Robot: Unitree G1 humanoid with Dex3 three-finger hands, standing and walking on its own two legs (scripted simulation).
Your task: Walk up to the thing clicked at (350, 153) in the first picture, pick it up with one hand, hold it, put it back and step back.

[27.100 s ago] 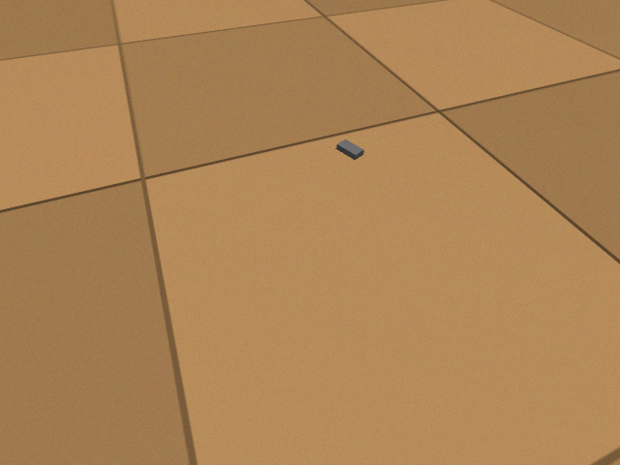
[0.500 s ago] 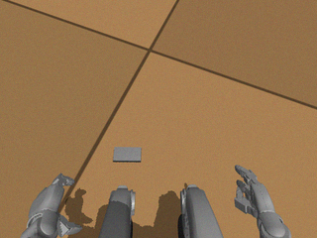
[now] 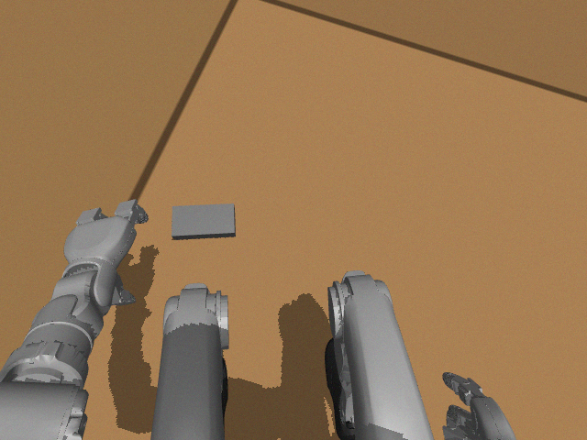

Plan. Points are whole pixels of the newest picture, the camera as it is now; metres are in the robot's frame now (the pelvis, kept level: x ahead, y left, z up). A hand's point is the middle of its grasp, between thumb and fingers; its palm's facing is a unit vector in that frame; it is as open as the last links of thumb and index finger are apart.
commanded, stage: rise first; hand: left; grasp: from above
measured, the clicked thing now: (204, 221) +0.52 +0.15 -0.39
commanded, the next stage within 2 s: none
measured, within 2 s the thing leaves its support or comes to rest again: neither
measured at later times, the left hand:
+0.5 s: hand (147, 241) +0.43 +0.22 -0.22, palm faces -0.48 +0.00 -0.88, open 14.2 cm
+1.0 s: hand (161, 230) +0.46 +0.21 -0.26, palm faces -0.48 -0.01 -0.88, open 14.0 cm
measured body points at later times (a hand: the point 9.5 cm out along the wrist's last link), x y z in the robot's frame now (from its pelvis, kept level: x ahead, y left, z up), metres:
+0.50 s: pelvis +0.00 +0.01 -0.05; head +0.22 +0.05 +0.34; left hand +0.45 +0.22 -0.17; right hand +0.09 -0.26 -0.18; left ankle +0.09 +0.14 -0.37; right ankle +0.10 -0.14 -0.37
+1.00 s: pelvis +0.02 +0.01 -0.07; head +0.25 +0.05 +0.31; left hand +0.48 +0.21 -0.21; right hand +0.06 -0.27 -0.19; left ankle +0.09 +0.14 -0.37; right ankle +0.10 -0.14 -0.37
